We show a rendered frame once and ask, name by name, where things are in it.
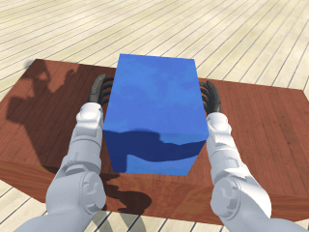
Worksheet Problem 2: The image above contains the right robot upper arm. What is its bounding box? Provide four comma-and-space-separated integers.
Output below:
210, 177, 309, 232

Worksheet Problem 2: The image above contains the left robot upper arm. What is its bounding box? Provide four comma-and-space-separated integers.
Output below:
13, 171, 106, 232

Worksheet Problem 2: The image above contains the robot left hand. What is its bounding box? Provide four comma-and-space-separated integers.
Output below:
87, 73, 114, 106

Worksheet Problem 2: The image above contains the carton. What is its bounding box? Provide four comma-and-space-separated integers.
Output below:
102, 53, 210, 176

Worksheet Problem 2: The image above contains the robot right hand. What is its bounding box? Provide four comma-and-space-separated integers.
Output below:
199, 80, 222, 116

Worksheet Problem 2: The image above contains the left robot forearm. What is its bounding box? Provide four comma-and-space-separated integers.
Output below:
45, 102, 103, 210

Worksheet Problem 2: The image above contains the pedestal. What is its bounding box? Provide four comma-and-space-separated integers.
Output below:
0, 58, 309, 226

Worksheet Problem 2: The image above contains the right robot forearm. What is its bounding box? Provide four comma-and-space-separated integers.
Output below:
206, 112, 261, 187

